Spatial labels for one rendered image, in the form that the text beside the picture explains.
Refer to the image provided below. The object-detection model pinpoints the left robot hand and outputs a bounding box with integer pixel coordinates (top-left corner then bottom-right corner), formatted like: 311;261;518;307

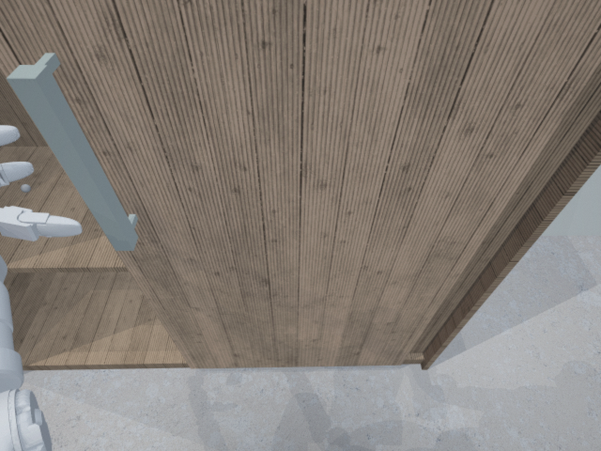
0;125;83;241

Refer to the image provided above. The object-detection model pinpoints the wardrobe door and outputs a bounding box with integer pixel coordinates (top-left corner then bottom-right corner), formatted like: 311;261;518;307
409;63;601;353
0;0;601;368

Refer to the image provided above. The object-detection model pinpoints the robot left upper arm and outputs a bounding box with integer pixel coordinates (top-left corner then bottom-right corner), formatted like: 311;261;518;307
0;389;52;451

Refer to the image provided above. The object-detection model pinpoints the left robot forearm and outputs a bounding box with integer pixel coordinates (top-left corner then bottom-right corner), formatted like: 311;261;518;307
0;255;24;393

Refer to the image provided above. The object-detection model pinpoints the handle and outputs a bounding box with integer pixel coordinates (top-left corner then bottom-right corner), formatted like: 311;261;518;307
7;53;138;251

